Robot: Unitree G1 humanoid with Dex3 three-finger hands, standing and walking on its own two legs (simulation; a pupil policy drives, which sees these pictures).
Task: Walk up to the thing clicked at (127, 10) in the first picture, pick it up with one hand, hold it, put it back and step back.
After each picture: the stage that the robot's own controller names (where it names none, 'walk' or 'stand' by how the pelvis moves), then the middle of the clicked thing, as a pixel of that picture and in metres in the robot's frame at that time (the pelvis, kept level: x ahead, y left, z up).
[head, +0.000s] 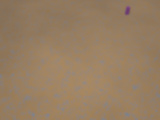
stand; (127, 10) +2.20 -0.66 -0.72
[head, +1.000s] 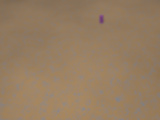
walk; (101, 19) +2.13 -0.10 -0.70
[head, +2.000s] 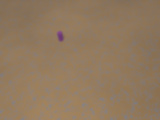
walk; (60, 36) +1.48 +0.38 -0.72
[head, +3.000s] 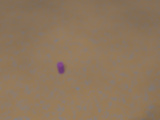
walk; (60, 68) +0.97 +0.30 -0.71
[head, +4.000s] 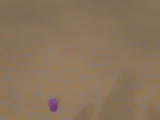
walk; (53, 105) +0.58 +0.23 -0.70
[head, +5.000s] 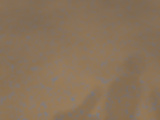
stand; out of the picture +0.36 +0.20 -0.70
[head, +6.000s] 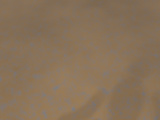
stand; out of the picture +0.33 +0.20 -0.72
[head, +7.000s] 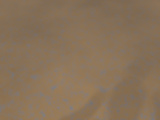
stand; out of the picture +0.34 +0.22 -0.73
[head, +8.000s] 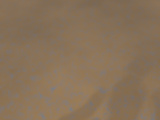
stand; out of the picture +0.32 +0.23 -0.73
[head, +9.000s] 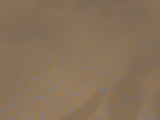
stand; out of the picture +0.32 +0.23 -0.73
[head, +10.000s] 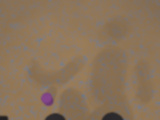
go down; (47, 99) +0.37 +0.20 -0.55
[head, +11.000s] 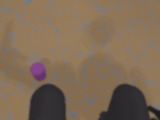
go down; (39, 72) +0.43 +0.22 -0.32
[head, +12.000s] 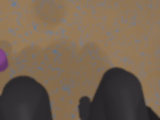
close in; out of the picture +0.41 +0.25 -0.25
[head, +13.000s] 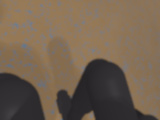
close; out of the picture +0.41 +0.26 -0.23
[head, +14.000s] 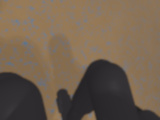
lift; out of the picture +0.39 +0.26 -0.23
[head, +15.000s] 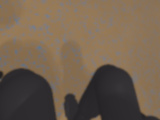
lift; out of the picture +0.35 +0.25 -0.21
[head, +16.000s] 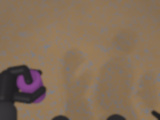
lift; (33, 87) +0.32 +0.18 +0.00
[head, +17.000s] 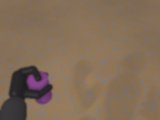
hold; (40, 88) +0.33 +0.17 +0.01
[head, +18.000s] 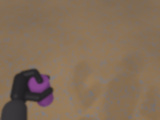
hold; (42, 91) +0.33 +0.17 +0.00
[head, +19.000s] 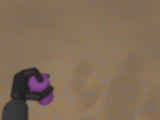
crouch; (42, 89) +0.33 +0.17 +0.00
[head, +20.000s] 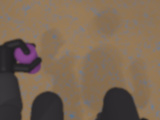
crouch; (29, 60) +0.42 +0.19 -0.09
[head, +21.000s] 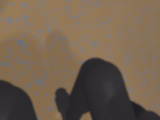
lower; out of the picture +0.42 +0.27 -0.23
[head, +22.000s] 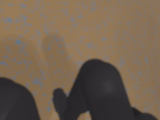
lower; out of the picture +0.42 +0.27 -0.23
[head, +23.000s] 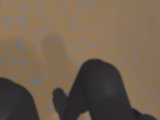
lower; out of the picture +0.42 +0.27 -0.23
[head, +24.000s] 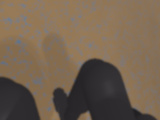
lower; out of the picture +0.42 +0.27 -0.23
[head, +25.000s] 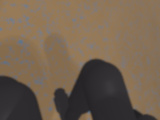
loosen; out of the picture +0.41 +0.27 -0.23
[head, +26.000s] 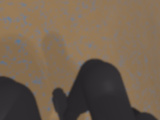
withdraw; out of the picture +0.40 +0.27 -0.23
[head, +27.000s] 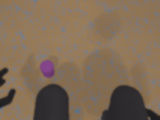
walk; (47, 69) +0.44 +0.19 -0.35
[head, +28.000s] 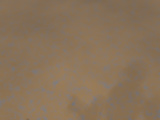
stand; out of the picture +0.35 +0.17 -0.66
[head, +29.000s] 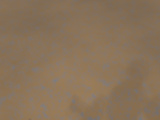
stand; out of the picture +0.37 +0.18 -0.67
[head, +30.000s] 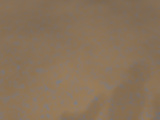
stand; out of the picture +0.36 +0.17 -0.70
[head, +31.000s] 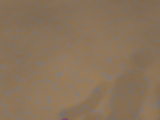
walk; out of the picture +0.38 +0.18 -0.72
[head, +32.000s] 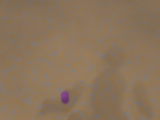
walk; (65, 97) +0.53 +0.12 -0.71
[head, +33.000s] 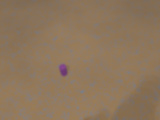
walk; (63, 70) +0.84 +0.28 -0.69
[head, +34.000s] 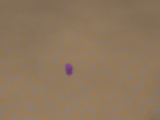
stand; (68, 69) +0.99 +0.20 -0.71
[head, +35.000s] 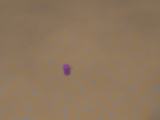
stand; (66, 69) +1.00 +0.21 -0.73
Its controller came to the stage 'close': yes
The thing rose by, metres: 0.71
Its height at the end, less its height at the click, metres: +0.00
